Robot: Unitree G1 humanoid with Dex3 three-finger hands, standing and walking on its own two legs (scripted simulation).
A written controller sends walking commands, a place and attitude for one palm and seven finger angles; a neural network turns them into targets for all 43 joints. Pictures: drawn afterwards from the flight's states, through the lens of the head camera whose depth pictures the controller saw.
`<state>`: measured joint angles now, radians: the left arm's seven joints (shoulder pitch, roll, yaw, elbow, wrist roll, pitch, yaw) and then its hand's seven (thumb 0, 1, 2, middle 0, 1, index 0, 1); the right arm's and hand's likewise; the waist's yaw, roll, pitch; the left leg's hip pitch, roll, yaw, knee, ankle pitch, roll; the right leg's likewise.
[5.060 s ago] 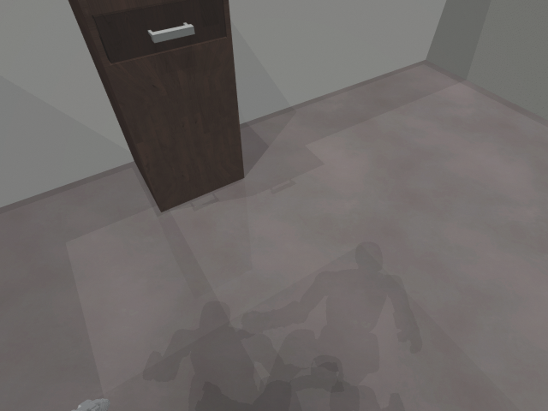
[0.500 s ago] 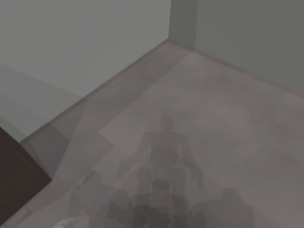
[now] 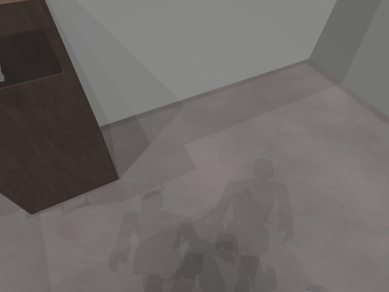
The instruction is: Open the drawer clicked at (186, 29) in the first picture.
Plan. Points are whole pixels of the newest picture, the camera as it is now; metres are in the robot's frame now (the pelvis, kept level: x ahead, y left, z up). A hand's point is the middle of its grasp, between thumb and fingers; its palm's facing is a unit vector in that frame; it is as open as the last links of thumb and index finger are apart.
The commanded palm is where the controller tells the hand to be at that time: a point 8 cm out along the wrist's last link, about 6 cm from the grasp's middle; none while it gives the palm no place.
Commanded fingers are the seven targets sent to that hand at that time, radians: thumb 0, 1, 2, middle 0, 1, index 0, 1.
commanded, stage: turn to face it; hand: left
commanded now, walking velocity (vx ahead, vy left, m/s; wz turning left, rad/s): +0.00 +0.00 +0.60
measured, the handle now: out of the picture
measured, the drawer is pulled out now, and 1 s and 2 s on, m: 0.00 0.00 0.00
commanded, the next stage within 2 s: take the last steps up to it in 0.74 s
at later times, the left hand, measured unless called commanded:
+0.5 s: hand out of the picture +0.07 +0.21 -0.13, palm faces +0.27 -0.92 -0.30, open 7.4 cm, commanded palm none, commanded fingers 0.00 0.90 0.90 -0.20 -0.30 -0.20 -0.30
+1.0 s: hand out of the picture -0.12 +0.22 -0.16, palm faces +0.49 -0.84 -0.22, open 7.4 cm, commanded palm none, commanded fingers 0.00 0.90 0.90 -0.20 -0.30 -0.20 -0.30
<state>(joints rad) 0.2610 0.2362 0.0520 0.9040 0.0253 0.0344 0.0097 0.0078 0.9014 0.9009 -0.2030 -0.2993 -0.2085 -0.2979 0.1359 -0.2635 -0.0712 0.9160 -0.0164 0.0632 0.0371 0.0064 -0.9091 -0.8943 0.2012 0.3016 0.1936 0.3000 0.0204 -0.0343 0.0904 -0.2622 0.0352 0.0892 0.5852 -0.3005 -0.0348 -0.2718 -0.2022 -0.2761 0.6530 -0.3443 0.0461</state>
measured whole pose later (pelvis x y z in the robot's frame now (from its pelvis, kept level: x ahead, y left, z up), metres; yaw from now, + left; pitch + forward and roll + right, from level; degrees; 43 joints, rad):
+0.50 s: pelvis +0.00 -0.02 +0.01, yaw +17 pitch +0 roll +1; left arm 0.14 0.20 0.03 0.83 0.02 0.01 0.02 0.01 0.91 0.90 -0.20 -0.30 -0.20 -0.30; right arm 0.21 -0.26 -0.09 0.93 -0.02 0.08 0.02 0.01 -0.90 -0.89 0.21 0.30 0.20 0.30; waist -0.03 0.06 0.07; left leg -0.42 -0.07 -0.10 0.89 -0.44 -0.02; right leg -0.26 -0.04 -0.08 0.59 -0.31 -0.01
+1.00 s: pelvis -0.03 +0.03 +0.02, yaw +27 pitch -1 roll -1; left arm 0.28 0.26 0.06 1.03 0.03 0.06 0.00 0.01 0.91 0.90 -0.20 -0.30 -0.20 -0.30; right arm 0.15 -0.18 -0.02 0.96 -0.02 0.01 0.00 0.00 -0.91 -0.89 0.20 0.30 0.20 0.30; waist 0.04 -0.04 0.06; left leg -0.19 0.00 0.06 0.48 -0.28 0.05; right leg -0.40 -0.10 -0.07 1.04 -0.45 0.06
